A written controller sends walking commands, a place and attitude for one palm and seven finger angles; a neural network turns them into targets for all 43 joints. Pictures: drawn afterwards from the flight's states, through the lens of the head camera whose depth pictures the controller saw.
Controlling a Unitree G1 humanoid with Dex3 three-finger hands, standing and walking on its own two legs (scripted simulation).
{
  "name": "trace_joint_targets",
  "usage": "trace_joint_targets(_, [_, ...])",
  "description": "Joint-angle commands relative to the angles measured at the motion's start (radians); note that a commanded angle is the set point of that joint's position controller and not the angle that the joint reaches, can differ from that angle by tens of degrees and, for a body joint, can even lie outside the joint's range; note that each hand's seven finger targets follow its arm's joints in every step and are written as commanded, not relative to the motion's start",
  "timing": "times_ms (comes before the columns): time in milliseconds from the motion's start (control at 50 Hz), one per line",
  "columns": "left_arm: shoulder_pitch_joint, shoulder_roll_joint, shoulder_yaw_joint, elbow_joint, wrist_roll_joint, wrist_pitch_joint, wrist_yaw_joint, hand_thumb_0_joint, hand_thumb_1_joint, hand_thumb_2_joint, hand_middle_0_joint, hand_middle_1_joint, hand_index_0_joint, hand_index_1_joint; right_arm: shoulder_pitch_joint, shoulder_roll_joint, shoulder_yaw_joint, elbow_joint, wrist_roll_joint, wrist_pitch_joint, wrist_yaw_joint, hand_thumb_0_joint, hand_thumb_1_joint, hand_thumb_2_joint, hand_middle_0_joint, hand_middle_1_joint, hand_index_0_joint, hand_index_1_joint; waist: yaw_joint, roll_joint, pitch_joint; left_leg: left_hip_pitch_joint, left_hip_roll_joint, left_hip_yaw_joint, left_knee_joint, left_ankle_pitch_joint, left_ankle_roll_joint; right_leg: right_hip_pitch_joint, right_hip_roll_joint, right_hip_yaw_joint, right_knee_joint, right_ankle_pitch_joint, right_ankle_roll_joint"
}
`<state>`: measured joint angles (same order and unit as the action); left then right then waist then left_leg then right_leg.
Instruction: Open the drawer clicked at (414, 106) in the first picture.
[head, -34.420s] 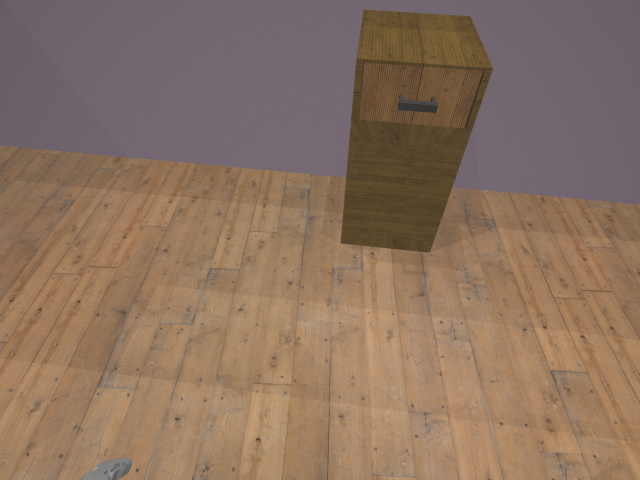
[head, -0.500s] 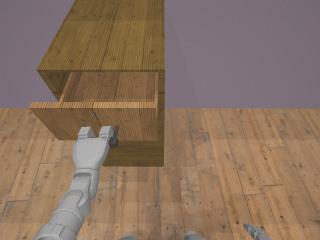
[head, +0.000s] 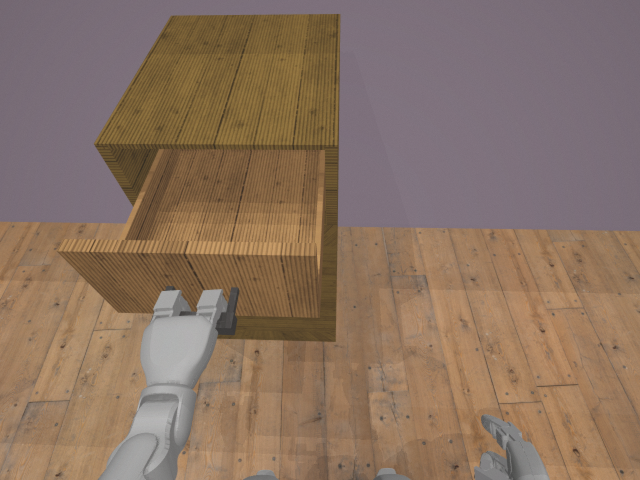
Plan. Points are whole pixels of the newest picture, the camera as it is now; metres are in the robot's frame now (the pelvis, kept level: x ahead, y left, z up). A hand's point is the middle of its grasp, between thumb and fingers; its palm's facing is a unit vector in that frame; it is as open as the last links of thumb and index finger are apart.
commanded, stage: pull the drawer open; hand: left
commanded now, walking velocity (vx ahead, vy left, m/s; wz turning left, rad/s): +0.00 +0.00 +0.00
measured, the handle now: (198, 308) +0.35 +0.19 -0.02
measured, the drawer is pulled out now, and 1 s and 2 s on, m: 0.20 0.30 0.30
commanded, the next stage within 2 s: open the thumb to release the handle in 1.12 s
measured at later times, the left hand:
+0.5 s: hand (185, 403) +0.23 +0.18 -0.04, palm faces -0.01 -0.09 -1.00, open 6.0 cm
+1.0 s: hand (178, 437) +0.19 +0.18 -0.04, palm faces -0.02 -0.11 -0.99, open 6.0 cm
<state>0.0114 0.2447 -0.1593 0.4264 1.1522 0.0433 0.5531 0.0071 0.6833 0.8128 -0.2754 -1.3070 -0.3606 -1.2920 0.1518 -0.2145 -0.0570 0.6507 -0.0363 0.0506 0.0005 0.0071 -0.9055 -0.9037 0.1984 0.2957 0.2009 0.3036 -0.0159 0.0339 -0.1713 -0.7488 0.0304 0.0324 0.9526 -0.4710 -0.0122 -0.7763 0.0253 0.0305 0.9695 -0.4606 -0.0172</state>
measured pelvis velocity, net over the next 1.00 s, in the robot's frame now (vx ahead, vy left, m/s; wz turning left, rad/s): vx -0.01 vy -0.01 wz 0.00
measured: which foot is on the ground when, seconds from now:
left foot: down 0.00-1.00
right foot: down 0.00-1.00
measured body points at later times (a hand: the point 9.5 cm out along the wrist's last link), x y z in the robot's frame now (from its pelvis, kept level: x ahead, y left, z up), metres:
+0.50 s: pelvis +0.00 -0.01 -0.01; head +0.05 -0.03 +0.44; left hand +0.22 +0.19 +0.01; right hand +0.19 -0.23 -0.11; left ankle -0.01 +0.13 -0.68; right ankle +0.00 -0.11 -0.68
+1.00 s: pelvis -0.01 -0.01 -0.02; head +0.05 -0.04 +0.43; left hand +0.18 +0.19 +0.01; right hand +0.20 -0.23 -0.12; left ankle -0.01 +0.13 -0.68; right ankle +0.00 -0.11 -0.68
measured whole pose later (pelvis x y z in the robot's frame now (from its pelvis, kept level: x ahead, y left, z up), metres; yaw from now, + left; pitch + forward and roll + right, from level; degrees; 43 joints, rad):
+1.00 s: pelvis -0.01 -0.01 -0.02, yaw +0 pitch +15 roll +2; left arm 0.45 0.28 -0.12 0.04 1.14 -0.04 0.57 0.03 0.68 0.78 -0.26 -1.30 -0.38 -1.29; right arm 0.10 -0.20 -0.02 0.57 -0.06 0.04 0.03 0.01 -0.90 -0.90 0.20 0.30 0.20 0.30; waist 0.02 0.01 -0.17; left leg -0.80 0.03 0.04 1.05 -0.52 -0.03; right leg -0.85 0.03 0.04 1.11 -0.52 -0.04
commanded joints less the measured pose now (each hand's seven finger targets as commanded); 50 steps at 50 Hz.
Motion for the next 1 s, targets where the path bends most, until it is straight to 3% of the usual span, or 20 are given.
trace_joint_targets(0, [-0.013,0.112,0.076,-0.229,-0.018,0.016,0.058,0.000,0.900,0.900,-0.400,-1.350,-0.400,-1.350,-0.071,-0.114,-0.032,-0.145,-0.001,-0.045,-0.009,0.000,-0.900,-0.900,0.200,0.300,0.200,0.300,0.041,-0.058,-0.268,0.176,-0.061,0.009,-0.076,0.342,0.027,0.185,0.026,-0.024,-0.129,0.434,-0.027])
trace_joint_targets(60, [0.052,0.133,0.101,-0.267,-0.018,0.011,0.061,0.000,0.900,0.900,-0.400,-1.350,-0.400,-1.350,-0.084,-0.113,-0.032,-0.152,-0.003,-0.048,-0.009,0.000,-0.900,-0.900,0.200,0.300,0.200,0.300,0.058,-0.047,-0.277,0.180,-0.063,0.007,-0.077,0.348,0.024,0.200,0.026,-0.017,-0.126,0.442,-0.030])
trace_joint_targets(120, [0.060,0.111,0.076,-0.289,-0.014,0.009,0.066,0.000,0.900,0.900,-0.400,-1.350,-0.400,-1.350,-0.090,-0.107,-0.029,-0.156,-0.004,-0.048,-0.006,0.000,-0.900,-0.900,0.200,0.300,0.200,0.300,0.045,-0.055,-0.246,0.174,-0.062,0.004,-0.071,0.315,0.026,0.167,0.026,-0.022,-0.125,0.395,-0.029])
trace_joint_targets(380, [0.281,0.138,0.115,-0.390,-0.015,-0.001,0.082,0.000,0.900,0.900,-0.400,-1.350,-0.400,-1.350,-0.133,-0.096,-0.015,-0.182,-0.009,-0.050,0.000,0.000,-0.900,-0.900,0.200,0.300,0.200,0.300,0.078,-0.052,-0.251,0.157,-0.068,0.002,-0.048,0.316,0.021,0.180,0.022,0.003,-0.100,0.432,-0.032])
trace_joint_targets(420, [0.293,0.117,0.090,-0.415,-0.019,-0.001,0.080,0.000,0.900,0.900,-0.400,-1.350,-0.400,-1.350,-0.139,-0.096,-0.015,-0.188,-0.010,-0.050,0.006,0.000,-0.900,-0.900,0.200,0.300,0.200,0.300,0.070,-0.054,-0.223,0.149,-0.067,0.000,-0.047,0.298,0.022,0.162,0.021,0.000,-0.102,0.411,-0.031])
trace_joint_targets(580, [0.396,0.120,0.086,-0.498,-0.011,-0.024,0.086,0.000,0.900,0.900,-0.400,-1.350,-0.400,-1.350,-0.151,-0.095,-0.010,-0.211,-0.018,-0.051,0.021,0.000,-0.900,-0.900,0.200,0.300,0.200,0.300,0.076,-0.035,-0.228,0.157,-0.065,-0.008,-0.024,0.303,0.019,0.116,0.026,0.014,-0.076,0.380,-0.038])
trace_joint_targets(740, [0.462,0.134,0.103,-0.533,-0.017,-0.044,0.086,0.000,0.900,0.900,-0.400,-1.350,-0.400,-1.350,-0.156,-0.091,-0.004,-0.227,-0.024,-0.057,0.022,0.000,-0.900,-0.900,0.200,0.300,0.200,0.300,0.074,-0.076,-0.191,0.111,-0.072,-0.012,0.001,0.229,0.024,0.081,0.018,0.032,-0.079,0.312,-0.036])
trace_joint_targets(760, [0.479,0.156,0.132,-0.542,-0.023,-0.046,0.087,0.000,0.900,0.900,-0.400,-1.350,-0.400,-1.350,-0.156,-0.093,-0.004,-0.227,-0.024,-0.057,0.018,0.000,-0.900,-0.900,0.200,0.300,0.200,0.300,0.083,-0.077,-0.206,0.106,-0.073,-0.013,-0.001,0.233,0.024,0.099,0.019,0.035,-0.077,0.321,-0.038])
trace_joint_targets(840, [0.542,0.158,0.142,-0.541,-0.027,-0.058,0.086,0.000,0.900,0.900,-0.400,-1.350,-0.400,-1.350,-0.156,-0.088,-0.001,-0.232,-0.024,-0.062,0.016,0.000,-0.900,-0.900,0.200,0.300,0.200,0.300,0.092,-0.080,-0.195,0.080,-0.076,-0.009,0.011,0.215,0.024,0.102,0.014,0.044,-0.072,0.327,-0.033])
trace_joint_targets(860, [0.565,0.187,0.175,-0.546,-0.033,-0.061,0.086,0.000,0.900,0.900,-0.400,-1.350,-0.400,-1.350,-0.157,-0.091,-0.001,-0.231,-0.022,-0.062,0.013,0.000,-0.900,-0.900,0.200,0.300,0.200,0.300,0.100,-0.081,-0.205,0.081,-0.077,-0.010,0.008,0.225,0.022,0.116,0.015,0.060,-0.073,0.351,-0.037])
trace_joint_targets(980, [0.712,0.197,0.194,-0.569,-0.047,-0.079,0.081,0.000,0.900,0.900,-0.400,-1.350,-0.400,-1.350,-0.163,-0.084,0.013,-0.245,-0.020,-0.057,0.023,0.000,-0.900,-0.900,0.200,0.300,0.200,0.300,0.126,-0.055,-0.214,0.064,-0.083,-0.003,0.013,0.255,0.017,0.136,0.017,0.080,-0.046,0.412,-0.039])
